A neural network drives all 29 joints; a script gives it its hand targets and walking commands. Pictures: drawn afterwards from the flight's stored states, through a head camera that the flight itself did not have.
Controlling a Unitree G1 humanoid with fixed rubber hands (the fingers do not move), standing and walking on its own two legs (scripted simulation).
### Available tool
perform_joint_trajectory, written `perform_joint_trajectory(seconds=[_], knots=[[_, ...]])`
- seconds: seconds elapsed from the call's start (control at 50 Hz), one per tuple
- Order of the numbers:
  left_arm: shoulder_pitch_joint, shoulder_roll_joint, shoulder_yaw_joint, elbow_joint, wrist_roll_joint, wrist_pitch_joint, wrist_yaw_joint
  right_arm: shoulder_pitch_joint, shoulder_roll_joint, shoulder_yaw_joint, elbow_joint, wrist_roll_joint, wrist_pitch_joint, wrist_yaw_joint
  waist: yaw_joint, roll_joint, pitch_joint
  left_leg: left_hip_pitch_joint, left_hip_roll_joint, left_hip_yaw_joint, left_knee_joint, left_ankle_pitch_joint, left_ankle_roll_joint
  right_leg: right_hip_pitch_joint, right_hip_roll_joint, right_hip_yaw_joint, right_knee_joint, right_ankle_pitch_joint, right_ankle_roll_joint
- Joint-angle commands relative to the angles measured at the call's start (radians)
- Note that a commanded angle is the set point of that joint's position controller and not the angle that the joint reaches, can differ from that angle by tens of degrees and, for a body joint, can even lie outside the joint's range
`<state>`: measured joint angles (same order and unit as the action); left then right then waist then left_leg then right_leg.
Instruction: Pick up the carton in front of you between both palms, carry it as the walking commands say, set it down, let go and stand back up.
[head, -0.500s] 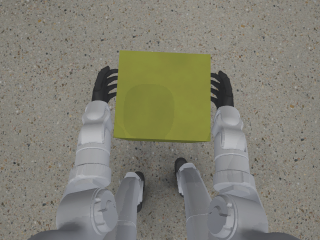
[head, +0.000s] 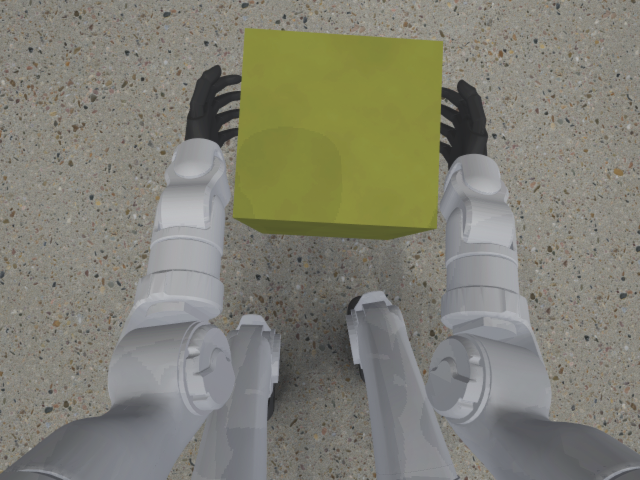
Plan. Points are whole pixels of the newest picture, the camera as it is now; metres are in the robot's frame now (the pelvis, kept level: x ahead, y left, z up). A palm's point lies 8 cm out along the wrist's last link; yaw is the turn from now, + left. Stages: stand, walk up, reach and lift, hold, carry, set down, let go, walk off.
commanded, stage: set down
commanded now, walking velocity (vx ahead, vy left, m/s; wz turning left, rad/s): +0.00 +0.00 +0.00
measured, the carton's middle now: (332, 158) +0.47 -0.07 -0.17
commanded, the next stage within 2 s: none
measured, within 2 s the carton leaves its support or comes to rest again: rests again in 1.98 s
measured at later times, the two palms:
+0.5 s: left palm (249, 144) +0.52 +0.05 -0.24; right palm (442, 163) +0.46 -0.24 -0.24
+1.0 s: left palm (261, 149) +0.55 +0.04 -0.35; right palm (427, 165) +0.48 -0.25 -0.34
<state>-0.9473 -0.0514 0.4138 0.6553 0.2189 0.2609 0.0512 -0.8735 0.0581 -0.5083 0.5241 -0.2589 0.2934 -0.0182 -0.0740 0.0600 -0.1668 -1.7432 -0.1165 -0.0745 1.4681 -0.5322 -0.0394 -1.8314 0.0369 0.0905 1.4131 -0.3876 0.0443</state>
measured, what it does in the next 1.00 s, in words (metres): lowers itself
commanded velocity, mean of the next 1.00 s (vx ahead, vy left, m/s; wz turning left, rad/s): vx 0.00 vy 0.00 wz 0.00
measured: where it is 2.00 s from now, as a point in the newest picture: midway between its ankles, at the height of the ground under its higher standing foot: (316, 374)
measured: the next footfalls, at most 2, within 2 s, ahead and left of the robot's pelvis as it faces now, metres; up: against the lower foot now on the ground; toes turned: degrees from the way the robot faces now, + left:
none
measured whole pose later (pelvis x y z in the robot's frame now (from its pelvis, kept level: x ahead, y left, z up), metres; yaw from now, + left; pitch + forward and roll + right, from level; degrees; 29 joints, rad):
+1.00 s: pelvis -0.02 +0.00 -0.18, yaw +3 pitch +43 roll +0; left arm -1.52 0.21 0.14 1.01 0.01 0.24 0.17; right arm -1.34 -0.20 -0.50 0.79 -0.09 0.27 -0.03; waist -0.17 0.05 0.28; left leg -2.20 -0.21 -0.08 2.13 -0.68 -0.09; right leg -2.27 0.03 0.07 2.06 -0.53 0.06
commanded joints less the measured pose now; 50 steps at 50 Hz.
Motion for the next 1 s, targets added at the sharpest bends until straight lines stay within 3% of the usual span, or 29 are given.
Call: perform_joint_trajectory(seconds=[0.0, 0.42, 0.68, 0.74, 0.86, 0.98], knots=[[-0.605, -0.903, -0.541, 0.033, -0.137, -0.02, -0.217, -0.616, 0.848, 0.587, 0.058, 0.152, -0.012, 0.242, -0.056, -0.014, -1.024, 0.252, -0.091, 0.121, -0.081, 0.285, -0.009, 0.751, 0.093, -0.149, 0.017, 0.397, 0.003], [-0.922, -0.743, -0.431, 0.172, -0.155, -0.013, -0.145, -0.931, 0.667, 0.456, 0.137, 0.176, 0.005, 0.232, -0.111, -0.006, -0.94, 0.02, -0.105, 0.16, 0.215, 0.129, 0.003, 0.488, 0.079, -0.193, 0.291, 0.261, 0.02], [-1.09, -0.643, -0.518, 0.189, -0.266, -0.038, -0.123, -1.096, 0.542, 0.487, 0.141, 0.27, -0.026, 0.228, -0.157, 0.002, -0.942, -0.026, -0.092, 0.168, 0.404, 0.166, 0.002, 0.493, 0.052, -0.194, 0.465, 0.344, 0.018], [-1.115, -0.629, -0.526, 0.186, -0.277, -0.047, -0.12, -1.138, 0.522, 0.481, 0.127, 0.293, -0.037, 0.234, -0.177, 0.05, -0.883, -0.014, -0.088, 0.163, 0.438, 0.175, 0.008, 0.396, 0.05, -0.189, 0.484, 0.337, 0.011], [-1.128, -0.663, -0.594, 0.168, -0.318, -0.062, -0.11, -1.115, 0.514, 0.461, 0.143, 0.309, -0.046, 0.244, -0.205, 0.113, -0.889, -0.016, -0.09, 0.164, 0.485, 0.263, 0.001, 0.433, 0.052, -0.174, 0.535, 0.453, -0.005], [-1.075, -0.668, -0.563, 0.229, -0.293, -0.065, -0.115, -1.062, 0.496, 0.403, 0.212, 0.272, -0.046, 0.267, -0.219, 0.145, -0.759, -0.049, -0.09, 0.143, 0.488, 0.251, 0.0, 0.297, 0.05, -0.18, 0.551, 0.398, -0.01]])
